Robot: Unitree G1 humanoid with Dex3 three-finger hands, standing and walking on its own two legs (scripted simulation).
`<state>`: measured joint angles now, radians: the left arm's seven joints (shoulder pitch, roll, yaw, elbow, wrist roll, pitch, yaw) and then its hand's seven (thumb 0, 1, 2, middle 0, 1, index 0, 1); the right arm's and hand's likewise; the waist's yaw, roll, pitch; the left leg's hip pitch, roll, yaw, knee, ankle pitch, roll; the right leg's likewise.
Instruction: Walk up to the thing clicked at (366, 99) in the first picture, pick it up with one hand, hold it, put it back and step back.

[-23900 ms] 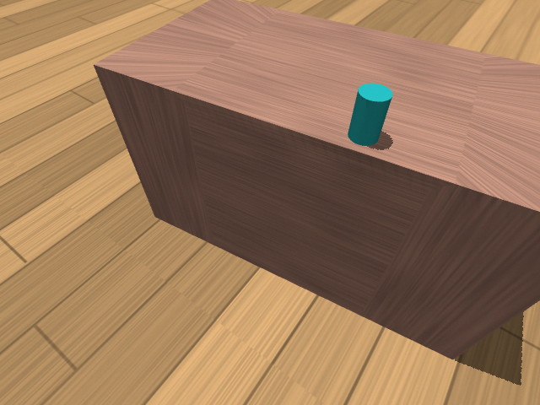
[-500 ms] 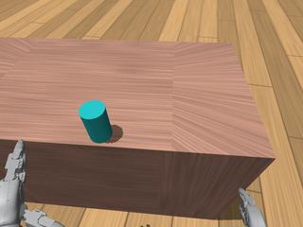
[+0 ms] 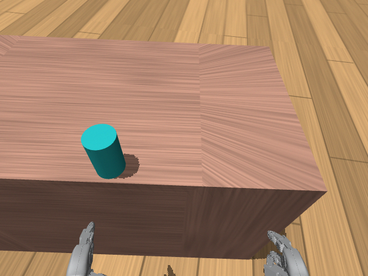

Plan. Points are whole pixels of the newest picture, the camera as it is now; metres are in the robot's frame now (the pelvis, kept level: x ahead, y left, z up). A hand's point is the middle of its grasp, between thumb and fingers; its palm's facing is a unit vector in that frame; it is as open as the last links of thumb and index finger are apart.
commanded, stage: home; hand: left
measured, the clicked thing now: (105, 152) +0.38 +0.19 +0.04
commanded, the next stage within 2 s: none
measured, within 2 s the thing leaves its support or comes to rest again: neither
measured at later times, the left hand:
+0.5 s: hand out of the picture +0.13 +0.23 -0.13, palm faces -0.04 -0.93 -0.36, open 17.6 cm
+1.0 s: hand out of the picture +0.01 +0.25 -0.15, palm faces -0.03 -0.93 -0.37, open 17.6 cm
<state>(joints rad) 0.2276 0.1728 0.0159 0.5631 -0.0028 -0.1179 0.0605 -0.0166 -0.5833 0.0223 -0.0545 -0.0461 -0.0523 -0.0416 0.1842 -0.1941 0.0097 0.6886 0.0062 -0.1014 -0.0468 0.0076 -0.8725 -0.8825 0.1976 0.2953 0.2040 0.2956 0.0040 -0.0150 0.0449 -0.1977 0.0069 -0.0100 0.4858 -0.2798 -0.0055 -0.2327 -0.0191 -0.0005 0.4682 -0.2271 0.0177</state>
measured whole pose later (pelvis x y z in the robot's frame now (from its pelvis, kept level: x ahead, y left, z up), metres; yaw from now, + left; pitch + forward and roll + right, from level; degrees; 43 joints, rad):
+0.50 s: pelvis +0.00 +0.00 +0.00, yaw +0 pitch -2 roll +0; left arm 0.18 0.32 -0.02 0.84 0.03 -0.03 0.02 -0.01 -0.57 0.03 -0.06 -0.05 -0.05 -0.04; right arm 0.20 -0.32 0.00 0.86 -0.03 -0.01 0.01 0.01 -0.90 -0.90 0.20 0.30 0.21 0.30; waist -0.01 0.01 0.01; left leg -0.17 -0.01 -0.01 0.49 -0.29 0.00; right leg -0.23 -0.04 0.00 0.51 -0.26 0.02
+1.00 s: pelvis -0.03 -0.01 +0.01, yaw +1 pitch -3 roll +0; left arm 0.18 0.37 -0.02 1.14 0.02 -0.01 -0.01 -0.01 -0.57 0.03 -0.05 -0.05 -0.05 -0.04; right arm 0.20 -0.36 0.02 1.09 -0.02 0.01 0.03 0.00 -0.90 -0.90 0.20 0.30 0.21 0.30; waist 0.01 0.01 0.03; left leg -0.14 0.01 -0.03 0.37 -0.18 -0.02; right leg -0.18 -0.02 -0.02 0.38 -0.15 0.00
